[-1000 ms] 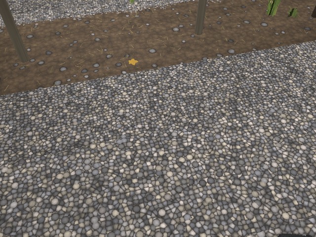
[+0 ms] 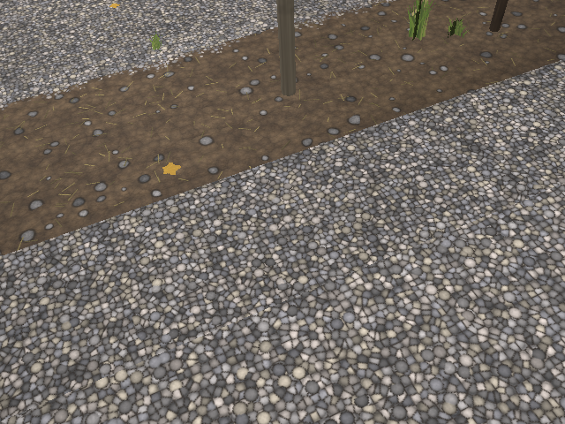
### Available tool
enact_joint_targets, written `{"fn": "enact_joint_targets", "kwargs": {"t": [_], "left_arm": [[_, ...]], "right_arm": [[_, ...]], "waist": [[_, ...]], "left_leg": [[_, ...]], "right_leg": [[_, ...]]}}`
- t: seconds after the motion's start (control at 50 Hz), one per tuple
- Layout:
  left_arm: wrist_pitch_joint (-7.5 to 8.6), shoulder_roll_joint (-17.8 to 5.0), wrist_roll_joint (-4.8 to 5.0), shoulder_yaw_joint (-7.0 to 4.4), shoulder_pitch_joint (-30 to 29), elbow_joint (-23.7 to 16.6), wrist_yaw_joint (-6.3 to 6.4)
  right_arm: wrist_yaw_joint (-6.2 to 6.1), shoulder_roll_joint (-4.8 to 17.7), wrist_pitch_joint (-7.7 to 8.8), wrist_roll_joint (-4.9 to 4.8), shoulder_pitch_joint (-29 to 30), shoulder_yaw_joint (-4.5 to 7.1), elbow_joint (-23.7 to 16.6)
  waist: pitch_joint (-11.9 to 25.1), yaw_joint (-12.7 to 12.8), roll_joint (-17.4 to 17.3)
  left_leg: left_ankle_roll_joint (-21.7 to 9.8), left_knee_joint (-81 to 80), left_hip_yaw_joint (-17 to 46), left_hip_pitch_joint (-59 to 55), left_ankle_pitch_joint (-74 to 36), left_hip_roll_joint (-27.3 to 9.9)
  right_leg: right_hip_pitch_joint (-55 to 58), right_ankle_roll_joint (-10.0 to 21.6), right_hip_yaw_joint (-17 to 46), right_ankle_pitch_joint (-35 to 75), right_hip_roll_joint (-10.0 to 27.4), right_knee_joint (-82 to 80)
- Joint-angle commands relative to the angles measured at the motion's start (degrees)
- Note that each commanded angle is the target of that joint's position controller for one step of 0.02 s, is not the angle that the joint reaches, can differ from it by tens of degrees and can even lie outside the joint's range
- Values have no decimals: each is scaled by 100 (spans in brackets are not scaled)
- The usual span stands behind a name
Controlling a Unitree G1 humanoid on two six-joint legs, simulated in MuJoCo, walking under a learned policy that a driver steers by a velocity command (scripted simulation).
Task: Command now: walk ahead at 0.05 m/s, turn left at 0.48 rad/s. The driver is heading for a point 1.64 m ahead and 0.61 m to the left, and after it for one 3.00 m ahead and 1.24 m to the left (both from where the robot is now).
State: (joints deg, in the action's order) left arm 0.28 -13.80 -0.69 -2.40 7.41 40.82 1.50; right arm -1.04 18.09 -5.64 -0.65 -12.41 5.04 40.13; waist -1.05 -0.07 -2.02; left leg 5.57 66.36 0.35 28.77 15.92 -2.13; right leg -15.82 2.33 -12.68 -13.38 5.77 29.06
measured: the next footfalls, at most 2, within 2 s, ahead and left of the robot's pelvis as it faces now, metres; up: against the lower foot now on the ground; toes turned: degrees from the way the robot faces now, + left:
left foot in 0.10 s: -0.03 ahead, +0.13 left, +0.00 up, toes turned +8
right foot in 0.62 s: +0.03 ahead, -0.08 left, +0.00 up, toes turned +28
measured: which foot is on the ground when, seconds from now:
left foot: up 0.00-0.08, down 0.10-0.64, up 0.66-0.98, down 1.00-1.00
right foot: down 0.00-0.12, up 0.14-0.60, down 0.62-1.00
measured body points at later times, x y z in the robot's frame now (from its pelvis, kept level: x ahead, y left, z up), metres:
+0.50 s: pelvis -0.03 +0.04 -0.01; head +0.01 +0.07 +0.44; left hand +0.08 +0.33 -0.11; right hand +0.21 -0.18 -0.08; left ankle -0.07 +0.12 -0.74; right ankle +0.02 -0.09 -0.69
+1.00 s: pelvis -0.07 +0.01 +0.00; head -0.05 +0.01 +0.45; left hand -0.07 +0.28 -0.11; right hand +0.17 -0.15 -0.11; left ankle -0.17 +0.12 -0.74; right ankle -0.01 -0.09 -0.74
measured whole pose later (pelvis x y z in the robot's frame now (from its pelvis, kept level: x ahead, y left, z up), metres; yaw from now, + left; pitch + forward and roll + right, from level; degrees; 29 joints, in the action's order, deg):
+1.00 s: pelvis -0.07 +0.01 +0.00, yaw +28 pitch +1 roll -1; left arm -2.3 -11.4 1.0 -0.5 11.1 40.4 0.2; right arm -0.3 14.1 -4.5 -0.3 -10.5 2.4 38.3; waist -1.3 0.6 -1.9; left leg 2.0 27.4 4.7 11.1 17.0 -1.3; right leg -15.8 0.6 -0.4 -14.1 -0.4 28.8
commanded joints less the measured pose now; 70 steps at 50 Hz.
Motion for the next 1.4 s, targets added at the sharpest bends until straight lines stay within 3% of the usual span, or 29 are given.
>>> {"fn": "enact_joint_targets", "kwargs": {"t": [0.02,0.06,0.1,0.12,0.14,0.16,0.18,0.2,0.22,0.26,0.36,0.46,0.56,0.6,0.62,0.64,0.66,0.68,0.7,0.74,0.82,0.88,0.94,0.98,1.02,1.06,1.3,1.34,1.4], "left_arm": [[-21,-1027,122,-299,-242,-455,-43],[-134,-1206,206,-382,-89,-409,-90],[-151,-1161,319,-399,-310,-409,-93],[-130,-901,419,-350,-236,-339,-108],[-66,-649,167,-278,-138,-706,-143],[-4,-940,69,-330,-470,-765,-101],[-1,-1113,209,-355,-824,-878,-28],[-25,-1067,234,-357,-1022,-920,63],[-92,-1118,155,-374,-955,-784,133],[-207,-878,21,-298,-541,-663,147],[-237,-499,31,-71,-708,-740,18],[-177,-583,57,-78,-692,-895,-85],[-73,-553,120,-116,-401,-959,-214],[-11,-513,112,-155,-99,-900,-250],[19,-544,75,-185,196,-805,-264],[23,-834,-22,-258,316,-767,-260],[-17,-1112,-91,-313,217,-769,-242],[7,-951,-131,-274,237,-790,-270],[35,-812,-28,-226,18,-826,-260],[-11,-612,96,-154,-296,-835,-224],[-85,-360,63,-29,-62,-698,-102],[-167,-565,84,-70,36,-571,-91],[-232,-760,143,-94,157,-459,-98],[-199,-738,241,-62,346,-336,-106],[-68,-567,58,-5,590,-367,-160],[-79,-509,-75,37,125,-329,-130],[-211,-528,14,38,496,222,45],[-191,-607,78,-2,515,327,96],[-1,-624,120,-50,407,361,35]], "right_arm": [[110,77,6,-76,29,-51,-642],[122,66,-4,-82,42,-81,-747],[154,187,12,-80,-484,7,-598],[150,489,77,-58,-848,107,-461],[99,1513,155,-19,-930,347,-465],[214,1394,361,116,-696,210,-678],[303,1422,480,239,-497,219,-728],[294,1388,527,113,-159,228,-734],[233,1007,501,-83,73,111,-774],[56,792,395,-142,329,30,-817],[-126,668,257,-71,190,13,-858],[-64,835,185,-32,291,66,-965],[5,849,138,-139,624,91,-1046],[-12,808,128,-219,875,80,-1090],[-42,711,132,-241,1052,45,-1150],[-79,494,151,-179,929,0,-1223],[-100,417,198,-85,464,-14,-1129],[-101,817,231,56,350,121,-1003],[-100,1022,234,8,415,210,-973],[-142,799,109,-24,378,190,-777],[-85,163,73,-113,599,-13,-835],[1,-152,122,-44,677,-169,-847],[54,47,178,-26,371,-109,-640],[97,143,215,75,86,-115,-485],[84,635,232,140,237,-51,-510],[134,120,290,108,393,-154,-518],[15,-15,432,143,-118,-250,15],[-14,250,419,116,-180,-162,34],[-3,629,461,69,-443,-9,46]], "waist": [[556,77,1156],[583,149,1382],[680,-183,1330],[390,-355,627],[24,-38,-1734],[664,-174,-1138],[850,-234,-765],[564,-86,-405],[379,-33,-144],[601,231,-410],[887,4,-575],[901,-152,-705],[920,-109,-731],[905,120,-670],[939,275,-536],[1058,108,323],[889,-174,1723],[903,-71,1552],[532,-142,1037],[349,-245,507],[468,-35,856],[550,112,1214],[498,72,1245],[483,-23,1043],[676,409,-147],[417,154,-323],[90,121,-24],[-51,38,-220],[-433,-157,-710]], "left_leg": [[-102,-964,-375,-304,711,5],[-243,-1649,-757,-701,583,213],[-519,-2989,-930,-1607,-411,412],[-806,-4126,-402,-2080,-1915,345],[-1612,-3798,2100,-3030,-6391,-1186],[-2357,-3716,2472,-2877,-7545,-1799],[-2686,-4066,2559,-2535,-6252,-1855],[-2570,-4200,2582,-2426,-4977,-1707],[-2314,-4000,2262,-2407,-4912,-1581],[-2074,-3693,1689,-2295,-5146,-1194],[-1878,-3559,1670,-2427,-4567,-866],[-2033,-3554,2287,-2269,-4416,-872],[-1981,-3566,2901,-2326,-4187,-706],[-1804,-3495,2975,-2164,-3708,-444],[-1614,-3324,2814,-1922,-3224,-257],[-1279,-2536,2276,-1420,-1973,232],[-803,-1587,1560,-165,1442,1235],[-394,-63,1265,64,2562,1166],[-256,795,1319,395,2355,881],[-67,1257,1298,439,1668,768],[18,-414,979,88,1127,567],[3,-2207,419,-795,1299,264],[-167,-3648,58,-1456,415,298],[-505,-4716,219,-2109,-611,213],[-1048,-4253,827,-2306,-1949,-412],[-1160,-4700,975,-1400,-492,-399],[-932,-5204,853,-1430,134,-92],[-1081,-5440,1061,-1372,1604,-136],[-1604,-5946,2054,-1371,2605,-932]], "right_leg": [[401,1262,580,2708,1421,-322],[435,1144,553,2570,1467,25],[50,774,301,2532,1391,828],[-533,377,-29,1817,965,1971],[-2864,-205,-148,-2189,74,3931],[-3197,-275,1005,-2559,-250,4776],[-3049,-246,1326,-2338,-387,5029],[-3230,-225,1507,-1961,-408,4932],[-3243,-239,1649,-1665,-314,4847],[-2775,-344,1542,-1102,-455,4581],[-2240,-391,1414,-415,-673,3231],[-1637,-406,1465,-815,-825,2481],[-1027,-330,1638,-1083,-852,1488],[-441,-213,1611,-537,-896,486],[124,-81,1624,396,-790,-175],[860,275,2259,2723,-117,-449],[1405,1273,3460,4896,998,-539],[887,2127,4142,4251,1744,-916],[687,2084,4040,3934,1705,-828],[566,1592,3177,3451,1117,-727],[941,1170,2388,2179,506,-883],[841,1065,2286,1362,407,-1013],[647,1067,2437,1422,479,-875],[379,729,2390,1488,397,-770],[93,168,1816,610,-166,-589],[655,-215,1500,174,-399,-565],[749,-328,1501,217,-305,-842],[436,-323,1165,-623,-595,-440],[-458,-178,1010,-925,-695,776]]}}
